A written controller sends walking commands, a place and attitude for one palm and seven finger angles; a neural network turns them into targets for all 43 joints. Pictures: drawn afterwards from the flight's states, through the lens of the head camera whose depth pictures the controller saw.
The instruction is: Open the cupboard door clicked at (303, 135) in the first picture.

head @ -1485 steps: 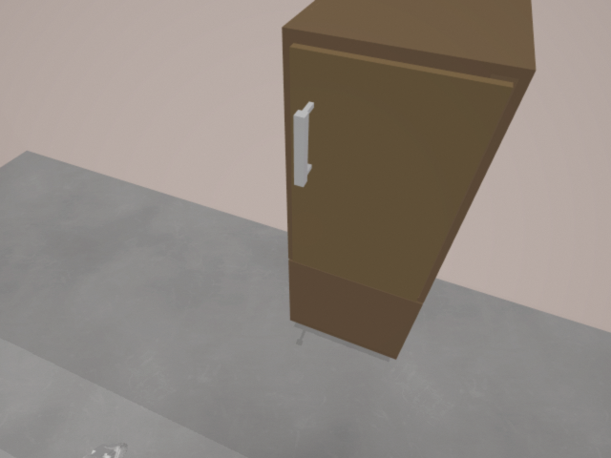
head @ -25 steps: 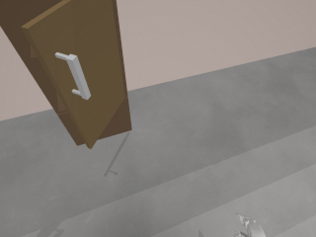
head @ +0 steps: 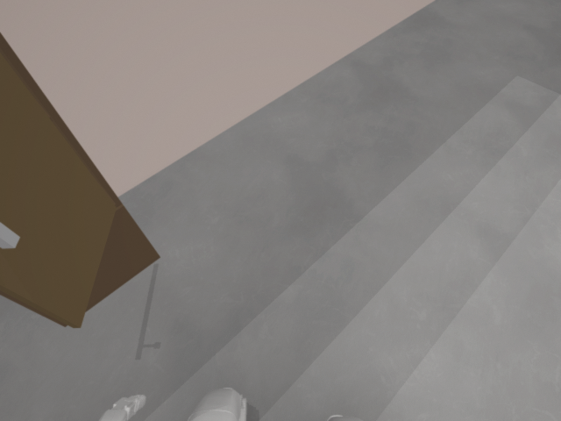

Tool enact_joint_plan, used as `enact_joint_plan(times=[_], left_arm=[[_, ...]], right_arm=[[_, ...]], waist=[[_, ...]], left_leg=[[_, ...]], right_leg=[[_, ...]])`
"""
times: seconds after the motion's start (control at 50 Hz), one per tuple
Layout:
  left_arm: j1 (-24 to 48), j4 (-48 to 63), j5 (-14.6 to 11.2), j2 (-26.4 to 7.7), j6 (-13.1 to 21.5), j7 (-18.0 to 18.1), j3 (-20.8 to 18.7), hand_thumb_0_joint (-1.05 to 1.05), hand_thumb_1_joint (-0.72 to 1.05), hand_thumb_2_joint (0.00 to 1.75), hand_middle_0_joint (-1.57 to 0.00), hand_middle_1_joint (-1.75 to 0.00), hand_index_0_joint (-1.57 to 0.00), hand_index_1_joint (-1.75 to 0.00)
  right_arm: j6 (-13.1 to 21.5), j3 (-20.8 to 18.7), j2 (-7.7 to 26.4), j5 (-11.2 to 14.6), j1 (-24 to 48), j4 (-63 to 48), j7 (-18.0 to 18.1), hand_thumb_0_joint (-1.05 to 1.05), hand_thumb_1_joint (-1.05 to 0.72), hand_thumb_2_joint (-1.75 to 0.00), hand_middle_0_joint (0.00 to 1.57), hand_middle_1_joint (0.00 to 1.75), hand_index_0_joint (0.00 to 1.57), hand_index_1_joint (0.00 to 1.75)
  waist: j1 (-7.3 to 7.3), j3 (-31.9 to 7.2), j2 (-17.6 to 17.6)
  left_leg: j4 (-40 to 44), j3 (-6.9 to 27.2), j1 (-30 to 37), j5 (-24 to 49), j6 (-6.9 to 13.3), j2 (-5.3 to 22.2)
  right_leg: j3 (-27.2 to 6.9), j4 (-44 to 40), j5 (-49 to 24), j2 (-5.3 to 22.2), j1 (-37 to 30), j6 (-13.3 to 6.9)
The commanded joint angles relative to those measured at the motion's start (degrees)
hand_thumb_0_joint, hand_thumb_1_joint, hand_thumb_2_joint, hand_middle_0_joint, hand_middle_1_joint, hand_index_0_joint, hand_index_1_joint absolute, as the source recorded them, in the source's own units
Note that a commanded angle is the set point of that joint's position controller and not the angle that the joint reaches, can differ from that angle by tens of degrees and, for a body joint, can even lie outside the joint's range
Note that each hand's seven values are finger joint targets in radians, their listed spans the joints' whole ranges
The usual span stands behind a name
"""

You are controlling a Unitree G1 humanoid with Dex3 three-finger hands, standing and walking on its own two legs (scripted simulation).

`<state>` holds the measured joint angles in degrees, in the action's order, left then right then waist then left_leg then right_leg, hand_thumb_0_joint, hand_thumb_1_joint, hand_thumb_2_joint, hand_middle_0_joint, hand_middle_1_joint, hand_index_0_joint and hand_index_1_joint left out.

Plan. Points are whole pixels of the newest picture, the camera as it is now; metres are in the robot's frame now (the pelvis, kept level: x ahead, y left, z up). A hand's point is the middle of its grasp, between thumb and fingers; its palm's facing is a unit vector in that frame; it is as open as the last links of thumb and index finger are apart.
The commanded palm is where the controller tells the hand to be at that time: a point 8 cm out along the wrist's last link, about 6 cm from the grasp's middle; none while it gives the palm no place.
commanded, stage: walk to a spot facing it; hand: left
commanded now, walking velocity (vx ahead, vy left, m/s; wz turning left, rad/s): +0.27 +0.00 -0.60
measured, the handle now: out of the picture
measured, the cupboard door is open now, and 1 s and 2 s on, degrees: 48 48 48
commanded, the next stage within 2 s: turn to face it in 1.62 s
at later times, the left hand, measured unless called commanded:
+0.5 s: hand (205, 325) +0.28 +0.16 -0.16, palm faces -0.32 -0.93 -0.16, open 7.4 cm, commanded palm none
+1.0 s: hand (278, 261) +0.41 +0.03 -0.16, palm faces -0.44 -0.87 -0.22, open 7.3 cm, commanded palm none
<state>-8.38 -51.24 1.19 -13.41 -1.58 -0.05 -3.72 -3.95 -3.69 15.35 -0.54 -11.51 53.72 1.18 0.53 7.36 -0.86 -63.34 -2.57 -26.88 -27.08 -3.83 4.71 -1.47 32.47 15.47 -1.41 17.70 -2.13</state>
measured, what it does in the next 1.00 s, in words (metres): walks ahead, turning right: left foot, then right foot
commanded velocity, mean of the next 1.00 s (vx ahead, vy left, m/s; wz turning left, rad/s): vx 0.33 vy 0.00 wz -0.44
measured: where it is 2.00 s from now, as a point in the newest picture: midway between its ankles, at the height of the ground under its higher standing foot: (401, 266)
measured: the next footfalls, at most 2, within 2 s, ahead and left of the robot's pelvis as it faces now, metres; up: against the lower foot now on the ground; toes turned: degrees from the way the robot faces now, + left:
left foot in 0.24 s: +0.09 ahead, +0.14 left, +0.00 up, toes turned -5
right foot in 0.66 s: +0.25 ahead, -0.17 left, +0.00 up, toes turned -30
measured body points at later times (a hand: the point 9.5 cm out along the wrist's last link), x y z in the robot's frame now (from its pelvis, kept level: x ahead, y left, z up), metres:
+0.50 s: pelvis +0.11 +0.01 +0.01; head +0.17 +0.01 +0.46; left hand +0.29 +0.21 -0.14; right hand +0.00 -0.21 -0.13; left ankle +0.05 +0.14 -0.73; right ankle +0.13 -0.14 -0.66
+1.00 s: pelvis +0.30 -0.13 +0.01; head +0.33 -0.15 +0.46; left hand +0.43 +0.08 -0.14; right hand +0.28 -0.39 -0.13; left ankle +0.46 -0.03 -0.68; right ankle +0.21 -0.15 -0.73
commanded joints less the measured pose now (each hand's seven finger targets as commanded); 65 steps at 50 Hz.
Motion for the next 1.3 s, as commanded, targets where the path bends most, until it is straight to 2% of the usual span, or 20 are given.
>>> enact_joint_plan(times=[0.0, 0.16, 0.18, 0.22, 0.26, 0.36, 0.5, 0.58, 0.6, 0.62, 0.64, 0.68, 0.78, 1.02, 1.1, 1.12, 1.14, 1.16, 1.22, 1.28], left_arm=[[-2.89, 3.28, 0.23, -11.26, 0.85, 0.89, -2.87, 0.0, 0.9, 0.9, -0.2, -0.3, -0.2, -0.3], [-1.12, 3.25, 0.19, -10.71, 1.54, -0.63, -3.45, 0.0, 0.9, 0.9, -0.2, -0.3, -0.2, -0.3], [-0.1, 3.71, 0.13, -8.39, 1.68, -0.87, -2.92, 0.0, 0.9, 0.9, -0.2, -0.3, -0.2, -0.3], [3.93, 7.41, -0.47, -3.61, 2.15, -1.76, -1.78, 0.0, 0.9, 0.9, -0.2, -0.3, -0.2, -0.3], [5.36, 7.4, 0.55, -4.83, 2.91, -3.26, -2.97, 0.0, 0.9, 0.9, -0.2, -0.3, -0.2, -0.3], [4.07, 4.26, 0.58, -0.18, 1.91, -4.21, -1.11, 0.0, 0.9, 0.9, -0.2, -0.3, -0.2, -0.3], [11.8, 5.2, 0.24, -0.01, 1.51, -4.58, -0.02, 0.0, 0.9, 0.9, -0.2, -0.3, -0.2, -0.3], [-0.67, 1.56, 0.24, -3.23, 2.05, -3.73, -1.19, 0.0, 0.9, 0.9, -0.2, -0.3, -0.2, -0.3], [-11.12, -1.73, 0.55, -5.97, 2.62, -3.25, -2.26, 0.0, 0.9, 0.9, -0.2, -0.3, -0.2, -0.3], [-19.69, -3.51, 0.75, -13.24, 3.26, -2.26, -4.31, 0.0, 0.9, 0.9, -0.2, -0.3, -0.2, -0.3], [-21.1, -4.26, -0.76, -16.81, 3.12, -1.4, -4.8, 0.0, 0.9, 0.9, -0.2, -0.3, -0.2, -0.3], [-10.11, -1.6, -1.25, -12.0, 3.0, -0.18, -3.48, 0.0, 0.9, 0.9, -0.2, -0.3, -0.2, -0.3], [-3.66, -0.81, 0.03, -6.33, 5.19, 0.01, -1.67, 0.0, 0.9, 0.9, -0.2, -0.3, -0.2, -0.3], [-17.47, -7.9, -0.33, -4.31, 6.73, 0.59, -0.55, 0.0, 0.9, 0.9, -0.2, -0.3, -0.2, -0.3], [-15.44, -8.34, -0.57, -5.58, 6.92, 0.98, -0.88, 0.0, 0.9, 0.9, -0.2, -0.3, -0.2, -0.3], [-15.08, -7.66, -0.95, -4.8, 7.01, 0.83, -0.86, 0.0, 0.9, 0.9, -0.2, -0.3, -0.2, -0.3], [-17.99, -6.98, -1.55, -1.94, 7.13, 0.25, -0.37, 0.0, 0.9, 0.9, -0.2, -0.3, -0.2, -0.3], [-15.83, -5.89, -1.5, -2.19, 7.61, 0.21, 0.09, 0.0, 0.9, 0.9, -0.2, -0.3, -0.2, -0.3], [-7.91, -4.82, -0.05, -0.94, 6.11, -0.42, -0.53, 0.0, 0.9, 0.9, -0.2, -0.3, -0.2, -0.3], [-11.15, -5.91, 0.42, 2.25, 3.66, -1.55, -0.15, 0.0, 0.9, 0.9, -0.2, -0.3, -0.2, -0.3]], right_arm=[[2.13, -0.58, 2.22, -0.41, 0.36, -5.59, -0.57, 0.0, -0.9, -0.9, 0.2, 0.3, 0.2, 0.3], [5.17, -0.99, 2.54, -0.34, -3.94, -5.2, -0.61, 0.0, -0.9, -0.9, 0.2, 0.3, 0.2, 0.3], [5.78, -1.24, 4.02, -0.35, -8.76, -3.56, -0.02, 0.0, -0.9, -0.9, 0.2, 0.3, 0.2, 0.3], [6.76, -2.64, 12.85, -1.92, -17.89, -1.92, 1.19, 0.0, -0.9, -0.9, 0.2, 0.3, 0.2, 0.3], [7.17, -1.71, 10.16, -2.09, -12.98, -3.93, 0.83, 0.0, -0.9, -0.9, 0.2, 0.3, 0.2, 0.3], [8.68, 0.61, 3.6, -1.48, -14.35, -1.24, 1.19, 0.0, -0.9, -0.9, 0.2, 0.3, 0.2, 0.3], [8.19, 0.82, 3.98, -1.94, -18.56, 1.72, 0.92, 0.0, -0.9, -0.9, 0.2, 0.3, 0.2, 0.3], [7.76, 0.49, 6.78, -1.53, -15.02, 1.66, 0.74, 0.0, -0.9, -0.9, 0.2, 0.3, 0.2, 0.3], [7.95, 0.59, 6.63, -0.79, -11.94, 0.84, 0.45, 0.0, -0.9, -0.9, 0.2, 0.3, 0.2, 0.3], [8.09, 1.28, 2.9, 0.47, -11.74, -1.13, -0.19, 0.0, -0.9, -0.9, 0.2, 0.3, 0.2, 0.3], [7.99, 1.13, 1.79, 1.09, -8.64, -3.43, -0.05, 0.0, -0.9, -0.9, 0.2, 0.3, 0.2, 0.3], [7.59, 0.01, 2.9, 0.22, -4.53, -2.93, -0.34, 0.0, -0.9, -0.9, 0.2, 0.3, 0.2, 0.3], [5.18, 0.35, -1.23, -1.01, -9.9, 1.0, -0.94, 0.0, -0.9, -0.9, 0.2, 0.3, 0.2, 0.3], [6.79, 0.41, -1.8, -0.54, 11.59, -5.46, -2.53, 0.0, -0.9, -0.9, 0.2, 0.3, 0.2, 0.3], [7.63, -0.12, 0.18, -1.04, -0.07, -1.13, -1.48, 0.0, -0.9, -0.9, 0.2, 0.3, 0.2, 0.3], [7.86, -0.92, 3.62, -1.54, -9.29, 1.47, -0.9, 0.0, -0.9, -0.9, 0.2, 0.3, 0.2, 0.3], [8.25, -2.37, 10.04, -2.46, -17.99, 3.51, -0.44, 0.0, -0.9, -0.9, 0.2, 0.3, 0.2, 0.3], [7.62, -2.03, 10.64, -1.83, -20.01, 3.64, -0.09, 0.0, -0.9, -0.9, 0.2, 0.3, 0.2, 0.3], [8.4, -0.16, 2.8, -1.36, -8.51, 1.55, 0.06, 0.0, -0.9, -0.9, 0.2, 0.3, 0.2, 0.3], [9.54, 0.64, 0.34, -1.08, -7.45, 2.88, 0.34, 0.0, -0.9, -0.9, 0.2, 0.3, 0.2, 0.3]], waist=[[-0.98, -10.3, 7.73], [1.18, -6.66, 9.06], [3.6, -8.05, 2.48], [7.15, -7.71, -19.9], [3.91, -2.99, -4.06], [1.74, -5.61, -8.02], [3.64, -2.81, -9.58], [-3.77, -7.08, -7.32], [-8.97, -11.92, -4.81], [-12.49, -19.38, 10.12], [-11.07, -21.16, 16.74], [-6.25, -7.28, 6.52], [1.99, -8.02, 4.99], [-3.85, -3.67, 7.65], [3.16, -8.46, 5.03], [6.77, -13.62, 1.93], [8.35, -22.86, -12.01], [7.94, -22.73, -12.58], [2.74, -3.81, -4.79], [-1.06, -3.06, -4.82]], left_leg=[[4.62, 0.54, -0.91, 4.92, -0.77, -0.37], [32.22, -1.01, 17.37, 7.05, 1.08, -4.14], [39.74, 0.83, 27.47, 6.01, 1.7, -1.73], [55.08, 34.28, 33.61, -13.6, 11.13, 25.1], [56.13, 28.14, 24.41, -5.84, 13.86, 22.92], [47.69, 1.03, 29.51, 35.42, 6.74, 11.89], [47.12, -7.43, 28.22, 40.22, 7.46, 13.81], [30.9, -11.05, 23.21, 58.86, 6.45, 14.17], [19.01, -12.94, 14.66, 55.37, 4.3, 11.92], [-1.78, -13.51, -2.69, 19.19, 1.71, 3.98], [-17.97, -5.84, -13.37, -8.22, 1.02, -1.55], [-17.03, 2.42, -15.01, 3.6, 1.81, 4.65], [0.42, 0.67, -2.05, 10.22, 0.47, 4.59], [21.36, -1.54, -11.28, 14.83, 1.74, 0.31], [33.98, -5.53, 13.61, 18.49, 4.59, -5.04], [34.26, 0.79, 30.66, 22.4, 7.24, 0.42], [35.34, 22.95, 45.75, 26.25, 14.57, 18.02], [43.3, 33.21, 44.76, 30.16, 19.11, 25.31], [50.16, 21.59, 19.01, 17.71, 15.17, 19.73], [51.82, 6.88, 15.5, 24.69, 11.19, 13.87]], right_leg=[[-15.82, -14.62, -6.49, 12.77, -6.35, -8.38], [-21.6, -14.55, 18.57, 8.95, 6.79, -7.33], [-18.55, -8.59, 18.78, 5.44, 13.82, -4.78], [-0.94, 22.52, 20.03, -2.53, 30.28, 1.32], [-2.1, 32.97, 10.17, 3.32, 28.89, 1.62], [3.54, 33.18, -0.62, 4.28, 27.36, 2.75], [9.28, 11.85, -2.68, 3.54, 18.21, 0.63], [11.91, 4.53, 0.8, -1.08, -3.89, -3.68], [9.87, 1.51, -2.45, -0.45, -20.34, -5.41], [-13.59, -4.87, 2.59, 15.24, -36.5, -10.89], [-35.75, -14.95, -2.27, 25.59, -36.72, -14.62], [-25.88, -18.69, 2.21, 22.94, -18.8, -12.54], [-8.78, -19.78, -9.19, 13.44, -2.99, -9.25], [-10.17, -16.16, -35.64, 13.74, -22.84, -8.77], [-5.16, -1.44, -50.8, 10.63, -15.72, -5.38], [-4.06, 9.98, -40.69, 8.23, -3.93, -3.15], [2.3, 30.75, -9.07, 0.53, 10.12, -0.48], [-0.49, 43.89, 14.01, -1.33, 15.59, -0.79], [-2.33, 47.14, 5.2, 5.92, 20.35, 0.3], [-0.88, 39.14, -0.46, 7.07, 17.49, 1.51]])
